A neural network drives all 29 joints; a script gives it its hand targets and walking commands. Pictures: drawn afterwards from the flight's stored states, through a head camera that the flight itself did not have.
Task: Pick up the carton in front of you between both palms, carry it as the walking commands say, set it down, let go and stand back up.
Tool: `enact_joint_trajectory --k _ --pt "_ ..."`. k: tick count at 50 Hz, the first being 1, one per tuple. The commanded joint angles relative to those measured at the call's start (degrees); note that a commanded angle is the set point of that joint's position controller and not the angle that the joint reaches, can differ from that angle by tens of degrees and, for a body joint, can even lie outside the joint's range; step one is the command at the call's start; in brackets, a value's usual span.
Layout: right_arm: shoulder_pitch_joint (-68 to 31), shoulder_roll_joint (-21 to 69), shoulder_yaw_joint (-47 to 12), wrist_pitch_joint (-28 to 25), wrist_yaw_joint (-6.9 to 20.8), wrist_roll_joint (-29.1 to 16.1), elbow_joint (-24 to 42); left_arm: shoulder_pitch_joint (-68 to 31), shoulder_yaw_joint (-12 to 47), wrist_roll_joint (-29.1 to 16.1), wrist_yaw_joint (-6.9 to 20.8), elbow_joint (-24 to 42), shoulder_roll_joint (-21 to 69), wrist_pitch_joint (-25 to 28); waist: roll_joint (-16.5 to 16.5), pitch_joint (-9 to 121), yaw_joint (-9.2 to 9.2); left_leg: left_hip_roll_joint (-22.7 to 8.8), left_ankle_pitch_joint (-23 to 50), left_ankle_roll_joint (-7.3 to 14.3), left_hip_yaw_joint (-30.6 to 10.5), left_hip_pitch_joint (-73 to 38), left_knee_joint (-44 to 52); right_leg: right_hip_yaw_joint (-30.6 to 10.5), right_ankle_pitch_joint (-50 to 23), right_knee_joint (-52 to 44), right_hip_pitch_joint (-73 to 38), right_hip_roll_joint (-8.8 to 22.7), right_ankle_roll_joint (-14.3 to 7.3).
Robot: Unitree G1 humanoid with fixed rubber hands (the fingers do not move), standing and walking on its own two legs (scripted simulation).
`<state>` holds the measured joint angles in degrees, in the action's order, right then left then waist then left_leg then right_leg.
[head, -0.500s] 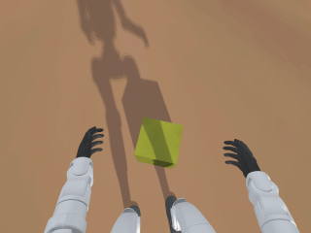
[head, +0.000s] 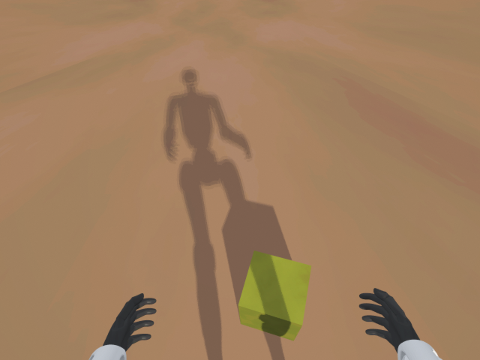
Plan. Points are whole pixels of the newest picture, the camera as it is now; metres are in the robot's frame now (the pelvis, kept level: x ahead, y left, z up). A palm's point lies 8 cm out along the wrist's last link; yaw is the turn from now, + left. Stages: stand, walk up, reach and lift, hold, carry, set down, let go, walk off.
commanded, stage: let go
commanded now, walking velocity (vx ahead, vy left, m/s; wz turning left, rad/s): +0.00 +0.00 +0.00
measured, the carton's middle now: (274, 296) +0.41 -0.07 -0.65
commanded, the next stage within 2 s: stand in 0.32 s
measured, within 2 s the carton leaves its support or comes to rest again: neither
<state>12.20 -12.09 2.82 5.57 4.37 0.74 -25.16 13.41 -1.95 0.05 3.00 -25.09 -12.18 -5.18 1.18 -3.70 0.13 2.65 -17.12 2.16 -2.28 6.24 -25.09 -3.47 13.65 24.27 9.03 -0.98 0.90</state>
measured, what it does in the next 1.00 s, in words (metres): stands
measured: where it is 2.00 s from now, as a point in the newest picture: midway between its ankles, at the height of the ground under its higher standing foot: outside the picture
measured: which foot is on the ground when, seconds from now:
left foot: down 0.00-1.00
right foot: down 0.00-1.00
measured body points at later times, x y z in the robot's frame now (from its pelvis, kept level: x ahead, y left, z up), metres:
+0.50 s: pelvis +0.00 -0.02 -0.01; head +0.00 -0.04 +0.44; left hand +0.14 +0.26 -0.09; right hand +0.16 -0.30 -0.09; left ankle -0.04 +0.09 -0.74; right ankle -0.01 -0.13 -0.74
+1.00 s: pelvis +0.01 -0.03 +0.00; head +0.02 -0.04 +0.45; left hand +0.13 +0.27 -0.10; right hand +0.16 -0.32 -0.11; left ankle -0.04 +0.09 -0.74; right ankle -0.01 -0.13 -0.74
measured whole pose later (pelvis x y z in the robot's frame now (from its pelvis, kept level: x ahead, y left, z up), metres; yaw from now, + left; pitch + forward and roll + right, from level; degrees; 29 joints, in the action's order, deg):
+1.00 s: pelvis +0.01 -0.03 +0.00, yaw +2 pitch -1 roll +0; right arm 9.8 -20.5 0.8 -0.1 -1.7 1.8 -45.2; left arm 9.0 -2.2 1.7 -1.1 -47.6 -18.6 -0.2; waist 1.9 -1.0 0.5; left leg 0.7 -18.8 -0.4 -4.4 6.9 -26.7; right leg -0.5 16.3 27.0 9.7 -2.4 -1.7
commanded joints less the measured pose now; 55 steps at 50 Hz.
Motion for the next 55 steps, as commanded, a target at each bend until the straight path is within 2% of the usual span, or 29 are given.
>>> enact_joint_trajectory --k 1,4,5,6,7,15,16,17,19,21,23,28,31,42,55 --pt "-0.98 -6.36 2.49 0.39 -0.13 0.66 5.29 -3.47 -0.67 -0.21 0.50 6.30 -3.93 -0.30 -0.81 2.17 -1.09 -2.29 15.28 -3.49 -0.47 2.53 5.17 3.38 -10.59 -0.81 -5.03 -2.59 -0.33" --pt "-1.54 -6.23 2.41 1.20 -0.03 0.66 5.82 -3.66 -0.94 0.16 0.64 6.50 -4.11 -1.17 -0.57 1.25 -0.81 -2.29 13.87 -3.31 -0.35 3.25 5.05 3.32 -9.99 -0.51 -6.13 -2.42 -0.44" --pt "-4.59 -8.67 2.89 3.98 -1.50 1.24 9.77 -1.27 -1.45 -1.05 -0.55 2.85 -4.42 0.64 -1.05 4.03 -0.85 -2.77 19.33 -3.34 -0.98 -0.56 2.96 3.86 -7.62 1.11 -4.46 -3.79 0.08" --pt "-2.90 -8.17 2.28 4.78 -2.03 1.22 8.57 -1.62 -1.22 -0.71 -1.18 3.96 -4.21 0.88 0.26 3.43 -0.16 -2.61 20.60 -3.74 -1.00 -0.48 2.44 3.85 -7.24 1.08 -3.66 -3.70 -0.28" --pt "-2.88 -7.90 1.99 5.17 -2.35 1.09 8.81 -1.78 -0.85 -0.63 -1.45 4.20 -4.31 0.86 0.50 3.24 -0.40 -2.60 20.78 -3.75 -1.01 -0.65 2.29 3.74 -7.21 1.20 -2.91 -3.73 -0.40" --pt "-3.52 -6.76 0.68 7.27 -3.32 0.57 9.07 -2.58 -1.09 -0.40 -1.43 4.02 -5.08 -0.31 0.58 1.54 -0.06 -1.74 15.99 -3.10 0.38 1.33 2.47 2.68 -7.96 0.90 -3.42 -2.85 -0.30" --pt "-3.64 -6.65 0.64 7.51 -3.36 0.59 9.14 -2.65 -1.13 -0.36 -1.33 4.01 -5.10 -0.48 0.35 1.32 0.00 -1.63 14.80 -2.95 0.56 1.67 2.56 2.58 -7.79 0.82 -3.73 -2.73 -0.28" --pt "-5.65 -12.25 2.26 2.52 -5.32 1.37 1.34 -1.73 -3.64 2.44 -3.36 -4.26 -12.50 1.30 4.99 -0.08 1.06 -3.27 1.91 -3.83 -1.44 9.49 0.48 -0.23 -4.62 0.29 3.43 2.44 0.45" --pt "-4.10 -11.10 1.98 -1.28 -5.56 1.94 -0.52 -2.22 -3.79 3.40 -4.12 -5.41 -13.79 3.05 0.55 0.48 -0.14 -3.70 -5.94 -2.98 -2.83 7.64 0.32 -2.83 6.18 -2.13 7.31 3.66 -0.40" --pt "-3.62 -11.63 2.04 -3.22 -5.20 2.01 -2.75 -4.25 -3.41 3.41 -4.02 -6.20 -12.68 4.12 -1.12 1.35 -0.49 -4.09 -6.85 -2.12 -3.74 6.54 -0.27 -3.64 10.56 -2.98 9.41 3.61 -1.02" --pt "-4.03 -12.07 1.89 -4.28 -4.78 1.90 -4.32 -5.14 -3.21 3.01 -3.59 -7.38 -12.25 4.81 -1.33 3.42 -0.43 -4.73 -2.54 -1.64 -4.33 5.86 -0.57 -3.43 6.08 -1.92 8.01 3.47 -1.51" --pt "-3.54 -13.65 1.33 -5.50 -5.12 1.72 -7.95 -4.05 -3.37 2.41 -3.67 -10.83 -13.45 5.49 -1.92 7.19 0.12 -5.47 10.94 -1.91 -4.59 3.72 -1.69 -3.00 -10.61 0.73 2.78 4.30 -1.93" --pt "-2.70 -14.43 1.00 -5.75 -5.52 1.62 -10.05 -3.44 -3.37 2.22 -3.98 -12.61 -14.28 5.52 -2.12 7.94 0.07 -5.69 14.77 -2.04 -4.56 2.65 -1.91 -2.94 -15.09 1.23 1.00 4.71 -2.06" --pt "-2.52 -15.96 0.14 -6.17 -6.18 1.23 -14.89 -4.38 -2.89 1.76 -4.35 -17.16 -15.79 5.64 -1.02 7.11 0.14 -6.44 20.09 -2.03 -4.94 1.87 -1.21 -2.90 -20.42 1.11 -1.98 5.40 -2.02" --pt "-4.08 -16.97 -0.35 -6.59 -6.34 0.93 -19.17 -6.60 -2.18 1.46 -4.20 -22.02 -16.28 5.78 -0.64 5.61 0.32 -7.27 17.51 -1.81 -5.61 1.46 2.51 -3.26 -16.55 -1.76 -3.24 5.80 -2.10"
